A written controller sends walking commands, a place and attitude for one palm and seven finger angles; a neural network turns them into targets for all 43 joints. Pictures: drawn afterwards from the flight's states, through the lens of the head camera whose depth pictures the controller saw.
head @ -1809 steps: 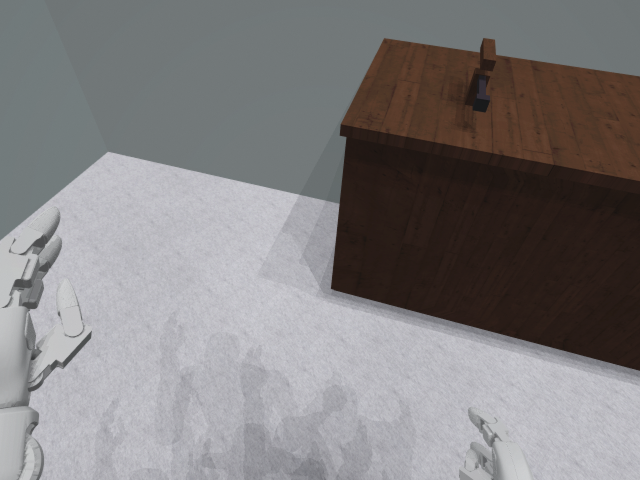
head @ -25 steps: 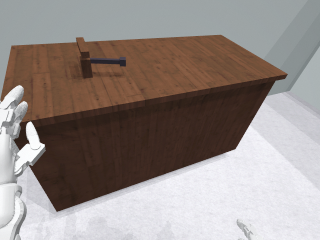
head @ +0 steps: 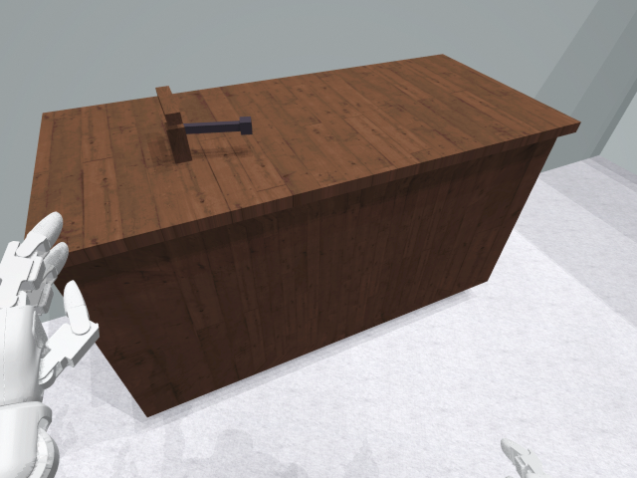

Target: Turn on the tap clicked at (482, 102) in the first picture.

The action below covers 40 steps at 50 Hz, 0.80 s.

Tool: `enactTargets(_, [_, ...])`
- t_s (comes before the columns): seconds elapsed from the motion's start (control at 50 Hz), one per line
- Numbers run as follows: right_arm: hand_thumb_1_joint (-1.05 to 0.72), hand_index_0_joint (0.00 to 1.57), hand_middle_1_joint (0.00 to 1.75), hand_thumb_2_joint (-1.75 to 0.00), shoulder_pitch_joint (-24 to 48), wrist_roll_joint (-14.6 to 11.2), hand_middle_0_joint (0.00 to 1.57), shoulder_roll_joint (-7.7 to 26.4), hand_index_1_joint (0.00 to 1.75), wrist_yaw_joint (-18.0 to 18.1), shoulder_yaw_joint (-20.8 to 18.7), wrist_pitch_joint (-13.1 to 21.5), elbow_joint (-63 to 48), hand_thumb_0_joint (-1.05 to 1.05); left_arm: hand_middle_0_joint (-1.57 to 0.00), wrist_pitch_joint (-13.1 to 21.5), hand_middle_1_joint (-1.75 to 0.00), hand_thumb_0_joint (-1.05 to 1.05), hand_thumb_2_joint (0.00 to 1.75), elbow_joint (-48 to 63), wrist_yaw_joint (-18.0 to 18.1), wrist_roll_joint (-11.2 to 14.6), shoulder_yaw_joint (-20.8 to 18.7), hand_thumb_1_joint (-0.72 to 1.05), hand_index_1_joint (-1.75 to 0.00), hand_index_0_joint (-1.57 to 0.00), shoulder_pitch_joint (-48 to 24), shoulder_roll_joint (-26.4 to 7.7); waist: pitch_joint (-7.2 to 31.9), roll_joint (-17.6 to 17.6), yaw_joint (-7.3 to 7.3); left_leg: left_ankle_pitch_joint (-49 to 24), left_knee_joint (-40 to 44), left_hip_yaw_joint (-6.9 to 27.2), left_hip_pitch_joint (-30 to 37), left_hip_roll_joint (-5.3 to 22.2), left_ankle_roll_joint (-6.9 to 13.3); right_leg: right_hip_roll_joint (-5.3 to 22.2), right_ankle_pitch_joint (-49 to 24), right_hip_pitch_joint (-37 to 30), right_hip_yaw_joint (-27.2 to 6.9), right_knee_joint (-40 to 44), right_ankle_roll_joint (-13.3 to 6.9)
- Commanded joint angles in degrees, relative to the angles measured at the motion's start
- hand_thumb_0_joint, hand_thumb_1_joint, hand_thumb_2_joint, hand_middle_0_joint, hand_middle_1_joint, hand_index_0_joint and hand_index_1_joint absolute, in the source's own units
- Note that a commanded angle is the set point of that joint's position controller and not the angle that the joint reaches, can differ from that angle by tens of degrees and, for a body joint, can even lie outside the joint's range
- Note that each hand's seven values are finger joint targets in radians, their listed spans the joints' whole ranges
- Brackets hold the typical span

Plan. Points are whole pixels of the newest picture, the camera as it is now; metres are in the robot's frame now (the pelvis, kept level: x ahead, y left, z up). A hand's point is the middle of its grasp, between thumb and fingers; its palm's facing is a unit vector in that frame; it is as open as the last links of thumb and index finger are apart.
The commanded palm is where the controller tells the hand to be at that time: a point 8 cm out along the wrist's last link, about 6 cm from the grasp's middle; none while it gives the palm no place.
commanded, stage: stop stepping back and stand still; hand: left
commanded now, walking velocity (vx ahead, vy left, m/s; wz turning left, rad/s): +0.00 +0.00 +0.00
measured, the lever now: (245, 125) +0.78 +0.20 +0.09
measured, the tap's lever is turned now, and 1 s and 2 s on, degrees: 74 74 74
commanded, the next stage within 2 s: stand and check the lever's angle in 0.94 s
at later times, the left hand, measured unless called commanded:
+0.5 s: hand (65, 308) +0.24 +0.28 +0.16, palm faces +0.37 -0.85 -0.37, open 7.4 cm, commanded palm +0.18 +0.31 +0.18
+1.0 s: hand (47, 315) +0.22 +0.28 +0.16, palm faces +0.38 -0.85 -0.36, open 7.4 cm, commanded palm +0.17 +0.32 +0.18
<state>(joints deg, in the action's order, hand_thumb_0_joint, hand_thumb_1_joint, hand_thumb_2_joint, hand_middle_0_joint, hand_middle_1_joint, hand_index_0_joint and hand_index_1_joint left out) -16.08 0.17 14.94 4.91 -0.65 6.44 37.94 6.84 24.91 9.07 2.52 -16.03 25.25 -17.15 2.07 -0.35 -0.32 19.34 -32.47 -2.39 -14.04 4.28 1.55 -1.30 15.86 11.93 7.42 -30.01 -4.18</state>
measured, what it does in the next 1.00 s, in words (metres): stands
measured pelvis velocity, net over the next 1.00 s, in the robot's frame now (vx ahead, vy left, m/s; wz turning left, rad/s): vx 0.00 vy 0.05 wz -0.02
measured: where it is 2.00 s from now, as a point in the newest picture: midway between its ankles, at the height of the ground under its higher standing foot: outside the picture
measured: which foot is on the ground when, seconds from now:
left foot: down 0.00-1.00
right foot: down 0.00-1.00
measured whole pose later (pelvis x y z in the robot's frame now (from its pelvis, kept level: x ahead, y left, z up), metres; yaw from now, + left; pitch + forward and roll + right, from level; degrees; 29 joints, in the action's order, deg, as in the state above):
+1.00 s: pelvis +0.00 +0.05 +0.01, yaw -1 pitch -1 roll -1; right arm -10.7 0.3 11.9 3.6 0.9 5.6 34.5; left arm 7.6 27.4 9.2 2.6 -17.8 26.8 -19.4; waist -2.0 -1.1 0.7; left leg 13.1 -27.0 -4.6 -13.5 2.2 1.1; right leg 0.5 11.2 10.7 5.0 -22.6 0.1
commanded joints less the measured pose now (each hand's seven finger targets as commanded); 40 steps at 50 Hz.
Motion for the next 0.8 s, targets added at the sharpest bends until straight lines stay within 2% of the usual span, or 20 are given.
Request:
enactTargets(0.0, [-0.90, 0.20, 0.30, -0.90, 10.7, 0.0, 0.20, 5.5, 0.30, 0.5, -2.0, 3.3, -11.0, 0.00, -0.20, 4.5, -0.30, 0.00, 0.90, 16.1, 1.6, 0.5, -9.4, 0.90, -0.30, -0.20, -8.3, -13.6, -2.5, -6.0, 1.01, -5.2, 10.3, 10.3, 1.7, 6.1, 3.2, 4.9, 1.2, 4.5, -9.3, 4.2, 3.2])
enactTargets(0.02, [-0.90, 0.20, 0.30, -0.90, 10.6, -0.3, 0.20, 5.8, 0.30, 0.3, -2.1, 3.2, -11.1, 0.00, -0.20, 4.5, -0.30, 0.00, 0.90, 15.3, 1.5, 0.6, -9.7, 0.90, -0.30, -0.20, -7.2, -13.4, -1.6, -5.9, 1.26, -10.8, 9.7, 11.2, 0.7, 7.0, 3.1, 3.5, -3.4, 2.1, -8.0, 2.3, 4.1])
enactTargets(0.04, [-0.90, 0.20, 0.30, -0.90, 10.7, -0.4, 0.20, 4.3, 0.30, 0.2, -1.6, 3.1, -10.4, 0.00, -0.20, 4.7, -0.30, 0.00, 0.90, 15.4, 1.2, 0.3, -10.0, 0.90, -0.30, -0.20, -6.6, -13.7, -1.0, -8.5, 0.95, -7.2, 10.6, 8.7, -1.7, 5.6, 2.3, 3.6, -1.1, 0.7, -7.3, 3.2, 4.1])
enactTargets(0.06, [-0.90, 0.20, 0.30, -0.90, 10.6, -0.3, 0.20, 3.9, 0.30, 0.0, -1.4, 3.2, -10.6, 0.00, -0.20, 4.7, -0.30, 0.00, 0.90, 15.0, 1.2, 0.2, -10.2, 0.90, -0.30, -0.20, -5.9, -13.2, -2.6, -8.7, 0.95, -5.4, 10.2, 7.2, -3.8, 4.2, 1.8, 3.5, -1.4, -0.2, -7.7, 4.5, 3.8])
enactTargets(0.1, [-0.90, 0.20, 0.30, -0.90, 10.4, -0.3, 0.20, 3.8, 0.30, -0.5, -1.5, 3.7, -10.8, 0.00, -0.20, 4.7, -0.30, 0.00, 0.90, 14.6, 0.7, 0.1, -9.0, 0.90, -0.30, -0.20, -6.4, -11.8, -2.2, -5.0, 0.60, -5.9, 6.7, 3.9, -3.6, 1.8, 0.8, 5.1, -4.3, -1.1, -10.3, 6.8, 3.1])
enactTargets(0.14, [-0.90, 0.20, 0.30, -0.90, 9.3, -0.5, 0.20, 3.6, 0.30, -0.9, -1.8, 4.0, -10.7, 0.00, -0.20, 4.4, -0.30, 0.00, 0.90, 12.9, 0.7, 0.4, -8.1, 0.90, -0.30, -0.20, -4.4, -10.8, 1.3, 0.2, 0.36, -10.4, 2.6, 2.2, -1.2, 0.6, 0.0, 7.6, -10.1, -2.8, -13.0, 7.8, 2.3])
enactTargets(0.16, [-0.90, 0.20, 0.30, -0.90, 9.1, -0.6, 0.20, 3.6, 0.30, -1.1, -1.9, 4.0, -10.9, 0.00, -0.20, 4.2, -0.30, 0.00, 0.90, 13.3, 0.6, 0.5, -7.7, 0.90, -0.30, -0.20, -4.2, -10.5, 3.1, 1.7, 0.26, -12.2, 1.6, 1.8, 0.2, 0.2, -0.3, 8.6, -12.9, -3.5, -13.5, 7.7, 1.9])
enactTargets(0.18, [-0.90, 0.20, 0.30, -0.90, 9.2, -0.6, 0.20, 3.6, 0.30, -1.2, -1.8, 4.0, -11.0, 0.00, -0.20, 4.1, -0.30, 0.00, 0.90, 13.5, 0.6, 0.6, -7.7, 0.90, -0.30, -0.20, -3.9, -10.5, 4.1, 1.7, 0.22, -13.7, 1.7, 1.7, 1.3, 0.3, -0.4, 8.9, -15.9, -3.9, -13.4, 7.4, 1.9])
enactTargets(0.22, [-0.90, 0.20, 0.30, -0.90, 9.4, -0.7, 0.20, 3.7, 0.30, -1.3, -1.7, 3.9, -11.4, 0.00, -0.20, 3.9, -0.30, 0.00, 0.90, 14.0, 0.4, 0.8, -7.4, 0.90, -0.30, -0.20, -2.8, -10.2, 5.5, 1.4, 0.26, -18.9, 3.4, 2.4, 2.9, 1.3, -0.4, 7.8, -20.7, -5.4, -10.8, 5.2, 2.6])
enactTargets(0.28, [-0.90, 0.20, 0.30, -0.90, 10.7, -0.5, 0.20, 3.5, 0.30, -1.3, -1.4, 3.1, -12.2, 0.00, -0.20, 3.6, -0.30, 0.00, 0.90, 14.9, 0.4, 0.7, -8.2, 0.90, -0.30, -0.20, -2.5, -10.9, 4.7, -0.7, 0.63, -21.9, 5.4, 3.2, 3.6, 2.4, 0.0, 5.7, -19.2, -4.2, -8.6, 5.0, 3.8])
enactTargets(0.3, [-0.90, 0.20, 0.30, -0.90, 11.0, -0.4, 0.20, 3.6, 0.30, -1.1, -1.4, 3.0, -12.4, 0.00, -0.20, 3.7, -0.30, 0.00, 0.90, 16.3, 0.5, 0.7, -9.3, 0.90, -0.30, -0.20, -3.2, -12.2, 5.1, -1.9, 0.75, -23.2, 6.1, 3.6, 3.8, 2.6, 0.1, 5.5, -19.3, -4.9, -8.0, 4.6, 3.8])
enactTargets(0.38, [-0.90, 0.20, 0.30, -0.90, 11.3, -0.3, 0.20, 3.3, 0.30, -1.1, -1.0, 2.5, -12.8, 0.00, -0.20, 3.9, -0.30, 0.00, 0.90, 17.2, 0.8, 0.6, -8.9, 0.90, -0.30, -0.20, -3.7, -11.8, 3.4, -4.9, 0.94, -20.5, 8.5, 3.8, 2.2, 2.6, 0.0, 4.3, -15.9, -5.1, -7.3, 5.6, 4.1])
enactTargets(0.4, [-0.90, 0.20, 0.30, -0.90, 11.6, -0.2, 0.20, 3.3, 0.30, -0.9, -0.9, 2.6, -12.9, 0.00, -0.20, 4.1, -0.30, 0.00, 0.90, 17.7, 0.8, 0.6, -9.6, 0.90, -0.30, -0.20, -4.0, -12.6, 3.5, -4.9, 1.00, -19.7, 9.0, 4.0, 2.2, 2.4, -0.1, 4.3, -15.1, -5.2, -7.1, 5.9, 4.1])
enactTargets(0.42, [-0.90, 0.20, 0.30, -0.90, 11.4, -0.2, 0.20, 3.0, 0.30, -0.9, -0.8, 2.6, -12.8, 0.00, -0.20, 4.0, -0.30, 0.00, 0.90, 16.7, 0.8, 0.6, -9.1, 0.90, -0.30, -0.20, -3.1, -11.9, 3.2, -4.4, 1.00, -18.5, 9.2, 3.8, 1.9, 2.4, -0.1, 4.2, -14.7, -5.3, -7.2, 6.3, 4.2])
enactTargets(0.5, [-0.90, 0.20, 0.30, -0.90, 11.1, -0.2, 0.20, 3.3, 0.30, -1.0, -1.2, 2.6, -13.0, 0.00, -0.20, 4.2, -0.30, 0.00, 0.90, 17.1, 0.9, 0.7, -9.0, 0.90, -0.30, -0.20, -1.7, -11.5, 5.8, -4.6, 0.94, -21.0, 9.1, 3.7, 3.5, 2.1, -0.4, 4.1, -16.9, -6.7, -6.9, 6.3, 4.1])
enactTargets(0.6, [-0.90, 0.20, 0.30, -0.90, 11.2, -0.1, 0.20, 3.6, 0.30, -0.8, -1.4, 2.3, -12.9, 0.00, -0.20, 3.9, -0.30, 0.00, 0.90, 15.1, 0.8, 0.7, -8.2, 0.90, -0.30, -0.20, -0.3, -10.6, 5.2, -3.5, 0.79, -20.0, 9.6, 3.5, 2.7, 1.9, -0.7, 4.2, -16.4, -6.3, -6.9, 7.3, 4.3])
enactTargets(0.66, [-0.90, 0.20, 0.30, -0.90, 11.2, -0.1, 0.20, 3.6, 0.30, -0.7, -1.3, 2.0, -12.7, 0.00, -0.20, 3.8, -0.30, 0.00, 0.90, 14.3, 0.9, 0.6, -7.8, 0.90, -0.30, -0.20, -1.3, -10.4, 3.7, -2.6, 0.75, -16.8, 10.4, 3.5, 1.7, 1.8, -0.7, 3.9, -14.4, -5.3, -7.0, 8.1, 4.4])
enactTargets(0.72, [-0.90, 0.20, 0.30, -0.90, 11.7, 0.0, 0.20, 3.7, 0.30, -0.5, -1.2, 2.1, -12.8, 0.00, -0.20, 4.3, -0.30, 0.00, 0.90, 16.1, 1.1, 0.4, -8.0, 0.90, -0.30, -0.20, -3.3, -11.3, 3.3, -4.5, 0.78, -14.7, 11.5, 4.3, 0.9, 1.7, -0.7, 3.8, -12.7, -5.4, -6.8, 8.1, 4.3])
enactTargets(0.78, [-0.90, 0.20, 0.30, -0.90, 11.5, 0.1, 0.20, 3.6, 0.30, -0.4, -1.3, 2.2, -12.7, 0.00, -0.20, 4.4, -0.30, 0.00, 0.90, 15.5, 1.2, 0.3, -8.3, 0.90, -0.30, -0.20, -2.5, -11.5, 3.5, -3.9, 0.90, -12.7, 11.2, 3.6, 1.1, 1.2, -0.6, 4.0, -12.8, -5.2, -7.4, 9.0, 4.2])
